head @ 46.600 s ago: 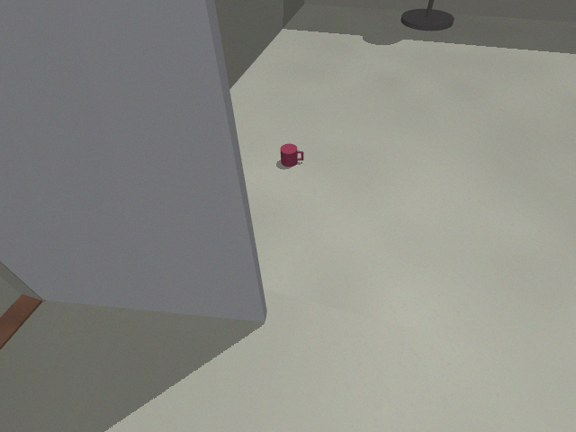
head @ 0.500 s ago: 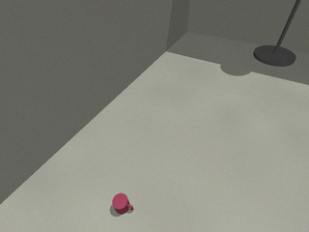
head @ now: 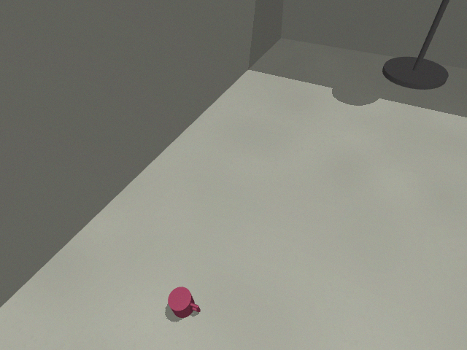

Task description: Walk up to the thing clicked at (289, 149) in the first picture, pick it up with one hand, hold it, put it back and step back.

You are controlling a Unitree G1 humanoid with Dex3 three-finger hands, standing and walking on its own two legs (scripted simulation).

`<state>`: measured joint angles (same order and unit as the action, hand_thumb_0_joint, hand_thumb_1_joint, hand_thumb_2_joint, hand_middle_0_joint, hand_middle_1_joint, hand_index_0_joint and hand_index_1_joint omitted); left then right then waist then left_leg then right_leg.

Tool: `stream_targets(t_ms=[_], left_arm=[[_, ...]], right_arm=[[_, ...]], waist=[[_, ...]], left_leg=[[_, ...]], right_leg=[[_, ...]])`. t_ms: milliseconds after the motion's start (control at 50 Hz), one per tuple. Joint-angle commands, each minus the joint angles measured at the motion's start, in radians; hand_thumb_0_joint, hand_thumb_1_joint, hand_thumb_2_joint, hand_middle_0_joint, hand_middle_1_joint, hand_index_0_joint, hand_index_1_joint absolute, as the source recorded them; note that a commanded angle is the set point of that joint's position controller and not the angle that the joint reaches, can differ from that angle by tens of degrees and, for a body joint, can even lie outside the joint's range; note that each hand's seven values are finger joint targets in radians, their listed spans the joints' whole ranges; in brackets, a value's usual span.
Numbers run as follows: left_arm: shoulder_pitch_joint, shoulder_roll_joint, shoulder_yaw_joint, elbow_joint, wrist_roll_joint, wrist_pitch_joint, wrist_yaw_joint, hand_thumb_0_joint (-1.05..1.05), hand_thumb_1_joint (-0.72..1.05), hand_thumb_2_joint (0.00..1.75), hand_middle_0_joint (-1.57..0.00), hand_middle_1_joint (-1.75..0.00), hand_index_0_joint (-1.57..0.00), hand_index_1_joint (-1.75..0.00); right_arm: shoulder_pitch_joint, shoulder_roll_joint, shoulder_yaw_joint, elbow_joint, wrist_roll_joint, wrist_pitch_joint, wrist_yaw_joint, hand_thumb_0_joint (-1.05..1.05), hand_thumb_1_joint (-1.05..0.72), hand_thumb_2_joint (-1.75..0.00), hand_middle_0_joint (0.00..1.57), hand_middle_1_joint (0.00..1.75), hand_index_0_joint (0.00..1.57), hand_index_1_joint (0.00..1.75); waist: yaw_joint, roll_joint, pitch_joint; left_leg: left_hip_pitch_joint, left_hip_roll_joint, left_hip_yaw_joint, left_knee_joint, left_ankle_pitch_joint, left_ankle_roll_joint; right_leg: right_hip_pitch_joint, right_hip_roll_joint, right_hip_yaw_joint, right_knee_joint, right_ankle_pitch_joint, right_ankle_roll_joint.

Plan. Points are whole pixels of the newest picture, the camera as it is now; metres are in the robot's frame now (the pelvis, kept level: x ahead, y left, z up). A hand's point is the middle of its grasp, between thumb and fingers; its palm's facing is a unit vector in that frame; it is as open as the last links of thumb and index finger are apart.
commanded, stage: stand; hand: left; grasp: from above
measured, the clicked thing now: (185, 303) +0.44 +0.28 -0.73
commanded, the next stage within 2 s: step back in 1.30 s
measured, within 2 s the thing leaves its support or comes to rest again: neither
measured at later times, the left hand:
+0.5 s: hand out of the picture +0.09 +0.23 -0.15, palm faces +0.01 -0.94 -0.34, open 7.3 cm
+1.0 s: hand out of the picture +0.09 +0.23 -0.15, palm faces +0.00 -0.94 -0.35, open 7.3 cm
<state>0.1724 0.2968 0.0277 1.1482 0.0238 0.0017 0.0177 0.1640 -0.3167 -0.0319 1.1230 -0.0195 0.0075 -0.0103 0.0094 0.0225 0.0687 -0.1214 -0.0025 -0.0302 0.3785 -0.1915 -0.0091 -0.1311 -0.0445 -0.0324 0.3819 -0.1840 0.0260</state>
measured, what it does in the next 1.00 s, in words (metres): stands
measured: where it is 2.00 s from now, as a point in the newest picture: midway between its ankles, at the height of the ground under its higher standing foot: outside the picture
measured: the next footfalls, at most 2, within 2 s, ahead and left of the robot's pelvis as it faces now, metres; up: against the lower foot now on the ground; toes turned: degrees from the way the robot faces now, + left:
none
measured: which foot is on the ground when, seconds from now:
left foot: down 0.00-1.00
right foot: down 0.00-1.00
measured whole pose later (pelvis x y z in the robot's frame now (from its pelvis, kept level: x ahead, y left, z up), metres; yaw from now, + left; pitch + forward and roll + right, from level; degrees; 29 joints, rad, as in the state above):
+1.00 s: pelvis +0.01 -0.02 +0.00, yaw -1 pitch -3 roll +0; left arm 0.11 0.32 0.02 1.14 0.01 -0.01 0.00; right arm 0.12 -0.33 -0.01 1.14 -0.01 0.00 0.00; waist 0.00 0.02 0.05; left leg -0.08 0.03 -0.02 0.32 -0.18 -0.04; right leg -0.11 -0.01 -0.03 0.34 -0.18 0.00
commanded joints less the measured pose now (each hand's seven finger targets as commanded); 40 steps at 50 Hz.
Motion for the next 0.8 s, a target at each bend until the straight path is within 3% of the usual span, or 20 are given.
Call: stream_targets(t_ms=[0, 20, 60, 120, 160, 400, 500, 520, 560, 780], left_arm=[[-0.047, 0.199, 0.033, -0.061, -0.003, -0.026, 0.014, 0.0, 0.9, 0.9, -0.2, -0.3, -0.2, -0.3], [-0.059, 0.202, 0.035, -0.063, -0.005, -0.025, 0.013, 0.0, 0.9, 0.9, -0.2, -0.3, -0.2, -0.3], [-0.052, 0.197, 0.034, -0.058, -0.005, -0.026, 0.014, 0.0, 0.9, 0.9, -0.2, -0.3, -0.2, -0.3], [-0.063, 0.203, 0.037, -0.057, -0.006, -0.025, 0.014, 0.0, 0.9, 0.9, -0.2, -0.3, -0.2, -0.3], [-0.065, 0.202, 0.037, -0.057, -0.007, -0.026, 0.013, 0.0, 0.9, 0.9, -0.2, -0.3, -0.2, -0.3], [-0.105, 0.213, 0.041, -0.056, -0.007, -0.023, 0.007, 0.0, 0.9, 0.9, -0.2, -0.3, -0.2, -0.3], [-0.114, 0.218, 0.04, -0.065, -0.006, -0.028, 0.005, 0.0, 0.9, 0.9, -0.2, -0.3, -0.2, -0.3], [-0.121, 0.22, 0.041, -0.068, -0.008, -0.028, 0.005, 0.0, 0.9, 0.9, -0.2, -0.3, -0.2, -0.3], [-0.111, 0.221, 0.039, -0.065, -0.009, -0.028, 0.005, 0.0, 0.9, 0.9, -0.2, -0.3, -0.2, -0.3], [-0.111, 0.23, 0.033, -0.067, -0.008, -0.029, 0.003, 0.0, 0.9, 0.9, -0.2, -0.3, -0.2, -0.3]], right_arm=[[-0.032, -0.179, -0.024, -0.055, -0.001, -0.028, -0.011, 0.0, -0.9, -0.9, 0.2, 0.3, 0.2, 0.3], [-0.029, -0.174, -0.021, -0.05, -0.002, -0.027, -0.012, 0.0, -0.9, -0.9, 0.2, 0.3, 0.2, 0.3], [-0.041, -0.179, -0.023, -0.052, 0.0, -0.03, -0.014, 0.0, -0.9, -0.9, 0.2, 0.3, 0.2, 0.3], [-0.035, -0.18, -0.019, -0.045, 0.0, -0.029, -0.015, 0.0, -0.9, -0.9, 0.2, 0.3, 0.2, 0.3], [-0.044, -0.186, -0.02, -0.046, 0.0, -0.029, -0.017, 0.0, -0.9, -0.9, 0.2, 0.3, 0.2, 0.3], [-0.066, -0.185, -0.016, -0.041, 0.0, -0.031, -0.014, 0.0, -0.9, -0.9, 0.2, 0.3, 0.2, 0.3], [-0.074, -0.196, -0.02, -0.045, 0.001, -0.033, -0.012, 0.0, -0.9, -0.9, 0.2, 0.3, 0.2, 0.3], [-0.078, -0.201, -0.021, -0.045, -0.001, -0.035, -0.012, 0.0, -0.9, -0.9, 0.2, 0.3, 0.2, 0.3], [-0.079, -0.201, -0.021, -0.044, 0.002, -0.035, -0.012, 0.0, -0.9, -0.9, 0.2, 0.3, 0.2, 0.3], [-0.078, -0.205, -0.017, -0.039, 0.002, -0.03, -0.008, 0.0, -0.9, -0.9, 0.2, 0.3, 0.2, 0.3]], waist=[[-0.006, -0.025, -0.044], [-0.005, -0.029, -0.038], [-0.003, -0.031, -0.07], [-0.004, -0.039, -0.06], [-0.002, -0.026, -0.08], [-0.002, -0.03, -0.035], [-0.006, -0.021, -0.067], [-0.007, -0.013, -0.09], [-0.006, -0.006, -0.092], [-0.007, -0.033, -0.067]], left_leg=[[-0.016, 0.099, -0.082, -0.079, 0.07, 0.035], [-0.027, 0.098, -0.081, -0.085, 0.062, 0.033], [0.016, 0.106, -0.077, -0.073, 0.156, 0.031], [0.003, 0.106, -0.073, -0.083, 0.151, 0.028], [0.024, 0.111, -0.069, -0.075, 0.186, 0.029], [-0.007, 0.113, -0.065, -0.11, 0.093, 0.019], [0.018, 0.12, -0.062, -0.1, 0.129, 0.018], [0.027, 0.121, -0.057, -0.093, 0.154, 0.02], [0.033, 0.122, -0.059, -0.096, 0.166, 0.021], [0.021, 0.124, -0.058, -0.104, 0.125, 0.018]], right_leg=[[0.015, -0.078, 0.093, -0.092, 0.028, -0.031], [0.021, -0.078, 0.093, -0.088, 0.03, -0.032], [0.031, -0.083, 0.089, -0.079, 0.119, -0.035], [0.045, -0.08, 0.086, -0.082, 0.115, -0.031], [0.057, -0.084, 0.087, -0.08, 0.165, -0.033], [0.037, -0.076, 0.092, -0.109, 0.069, -0.034], [0.048, -0.077, 0.094, -0.105, 0.093, -0.037], [0.062, -0.086, 0.101, -0.096, 0.148, -0.041], [0.065, -0.083, 0.095, -0.094, 0.162, -0.039], [0.042, -0.078, 0.096, -0.109, 0.104, -0.038]])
